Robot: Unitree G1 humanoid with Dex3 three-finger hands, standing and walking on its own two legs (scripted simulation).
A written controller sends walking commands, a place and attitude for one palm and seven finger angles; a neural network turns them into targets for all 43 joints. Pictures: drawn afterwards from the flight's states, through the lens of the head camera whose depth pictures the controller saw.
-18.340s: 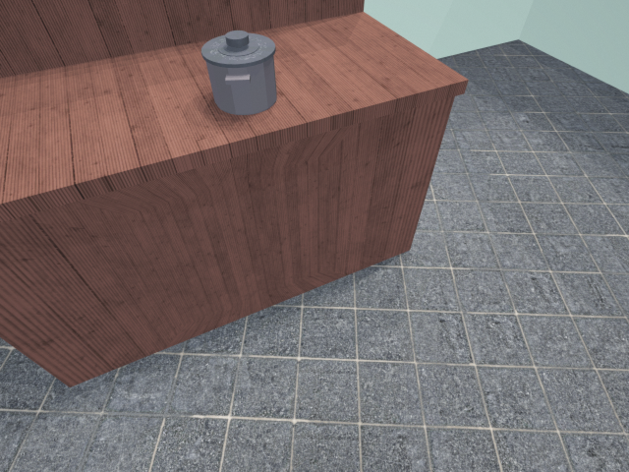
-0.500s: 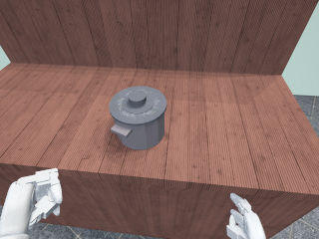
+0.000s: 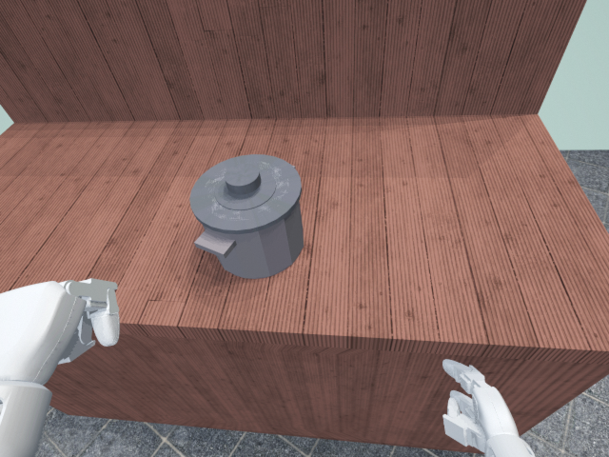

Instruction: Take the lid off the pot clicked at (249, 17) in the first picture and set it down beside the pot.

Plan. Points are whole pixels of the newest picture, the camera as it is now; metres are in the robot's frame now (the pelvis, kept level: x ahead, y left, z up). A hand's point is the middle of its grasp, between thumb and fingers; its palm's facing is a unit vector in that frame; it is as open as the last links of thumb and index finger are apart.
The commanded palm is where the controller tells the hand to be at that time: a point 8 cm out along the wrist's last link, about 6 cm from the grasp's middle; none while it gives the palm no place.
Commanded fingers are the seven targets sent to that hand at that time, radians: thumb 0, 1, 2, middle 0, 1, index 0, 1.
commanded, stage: reach forward and open the fingers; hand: left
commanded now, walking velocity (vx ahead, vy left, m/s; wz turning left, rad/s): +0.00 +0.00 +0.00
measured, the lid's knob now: (242, 178) +0.45 +0.16 +0.13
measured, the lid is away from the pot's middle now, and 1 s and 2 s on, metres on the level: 0.00 0.00 0.00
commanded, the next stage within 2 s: move the open hand above the knob in 0.88 s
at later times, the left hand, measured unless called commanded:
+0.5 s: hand (73, 312) +0.21 +0.27 +0.16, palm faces -0.17 -0.02 -0.99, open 6.7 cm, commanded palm +0.19 +0.26 +0.23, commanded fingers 0.00 -0.27 1.55 -0.89 -0.19 -0.89 -0.19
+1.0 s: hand (74, 241) +0.25 +0.26 +0.22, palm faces +0.01 -0.03 -1.00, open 10.0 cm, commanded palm +0.22 +0.24 +0.27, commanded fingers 0.00 -0.36 1.60 -0.86 -0.08 -0.86 -0.08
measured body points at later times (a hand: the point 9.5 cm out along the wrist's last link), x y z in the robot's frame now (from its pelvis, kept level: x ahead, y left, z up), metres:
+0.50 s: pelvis -0.03 +0.00 +0.00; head -0.02 -0.06 +0.45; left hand +0.21 +0.27 +0.21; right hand +0.20 -0.21 -0.09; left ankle -0.04 +0.11 -0.74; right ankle +0.03 -0.11 -0.74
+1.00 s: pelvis -0.05 +0.00 +0.00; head -0.06 -0.06 +0.44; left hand +0.25 +0.26 +0.27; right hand +0.18 -0.21 -0.09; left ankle -0.04 +0.11 -0.74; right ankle +0.03 -0.11 -0.74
